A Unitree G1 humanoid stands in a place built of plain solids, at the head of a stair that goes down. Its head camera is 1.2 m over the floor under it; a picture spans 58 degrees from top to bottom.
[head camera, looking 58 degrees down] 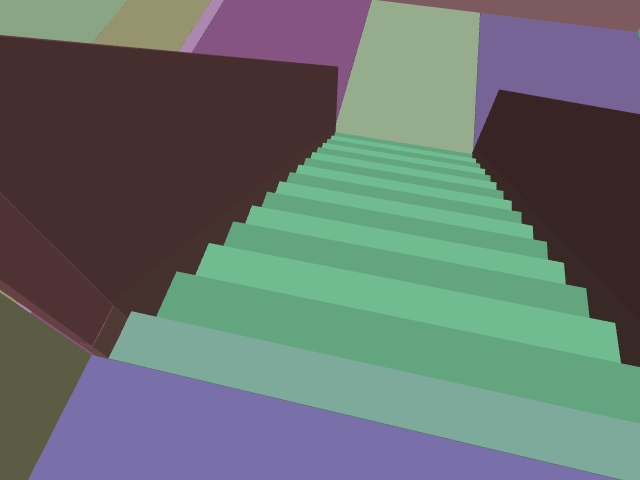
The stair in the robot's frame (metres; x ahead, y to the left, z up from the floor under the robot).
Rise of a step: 0.16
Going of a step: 0.23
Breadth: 1.60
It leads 13 degrees to the right of straight ahead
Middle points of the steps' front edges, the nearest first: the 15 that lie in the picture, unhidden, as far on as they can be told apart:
0.33 -0.22 0.00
0.55 -0.27 -0.16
0.77 -0.32 -0.33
0.99 -0.37 -0.49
1.21 -0.42 -0.66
1.43 -0.47 -0.82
1.65 -0.52 -0.99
1.87 -0.57 -1.15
2.09 -0.61 -1.32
2.31 -0.66 -1.48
2.53 -0.71 -1.64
2.74 -0.76 -1.81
2.96 -0.81 -1.97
3.18 -0.86 -2.14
3.40 -0.91 -2.30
